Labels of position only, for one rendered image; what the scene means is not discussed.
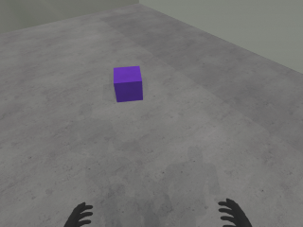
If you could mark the robot right hand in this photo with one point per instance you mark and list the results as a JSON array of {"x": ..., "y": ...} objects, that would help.
[{"x": 239, "y": 218}]

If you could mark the carton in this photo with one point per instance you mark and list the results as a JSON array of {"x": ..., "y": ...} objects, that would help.
[{"x": 128, "y": 83}]

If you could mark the robot left hand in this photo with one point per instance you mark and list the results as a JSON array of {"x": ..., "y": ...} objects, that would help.
[{"x": 76, "y": 215}]

